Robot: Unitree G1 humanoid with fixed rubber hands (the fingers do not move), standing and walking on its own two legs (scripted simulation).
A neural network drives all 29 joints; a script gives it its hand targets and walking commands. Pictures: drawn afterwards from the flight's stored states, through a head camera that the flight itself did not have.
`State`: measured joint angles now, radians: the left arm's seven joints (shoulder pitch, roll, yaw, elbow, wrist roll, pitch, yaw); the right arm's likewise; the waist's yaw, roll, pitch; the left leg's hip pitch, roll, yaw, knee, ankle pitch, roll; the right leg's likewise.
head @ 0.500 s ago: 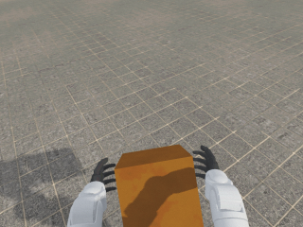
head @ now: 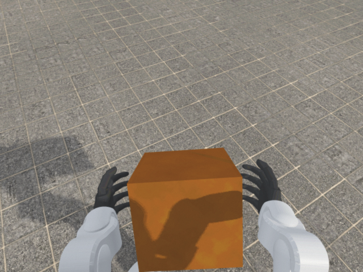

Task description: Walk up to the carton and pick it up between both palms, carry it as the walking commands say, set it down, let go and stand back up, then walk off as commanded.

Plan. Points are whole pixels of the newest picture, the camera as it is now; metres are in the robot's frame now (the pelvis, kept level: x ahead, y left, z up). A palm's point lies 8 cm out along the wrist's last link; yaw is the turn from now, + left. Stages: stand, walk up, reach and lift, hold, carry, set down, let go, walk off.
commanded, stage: carry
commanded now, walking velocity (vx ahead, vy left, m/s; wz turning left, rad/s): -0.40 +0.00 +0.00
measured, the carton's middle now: (186, 201) +0.29 +0.00 -0.04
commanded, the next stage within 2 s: none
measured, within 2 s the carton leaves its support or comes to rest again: neither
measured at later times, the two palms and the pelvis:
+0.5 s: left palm (138, 102) +0.48 +0.11 +0.10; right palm (264, 114) +0.44 -0.18 +0.10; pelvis +0.20 +0.00 +0.02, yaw -3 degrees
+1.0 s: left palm (106, 95) +0.49 +0.18 +0.11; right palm (230, 102) +0.49 -0.11 +0.10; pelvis +0.23 +0.05 +0.02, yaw -2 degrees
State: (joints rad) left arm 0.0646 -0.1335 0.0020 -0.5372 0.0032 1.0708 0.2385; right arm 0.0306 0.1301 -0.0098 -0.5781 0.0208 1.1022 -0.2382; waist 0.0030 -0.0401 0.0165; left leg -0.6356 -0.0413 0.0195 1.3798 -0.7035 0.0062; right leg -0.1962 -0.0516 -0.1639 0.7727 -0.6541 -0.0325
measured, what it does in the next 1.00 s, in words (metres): walks ahead: left foot, then right foot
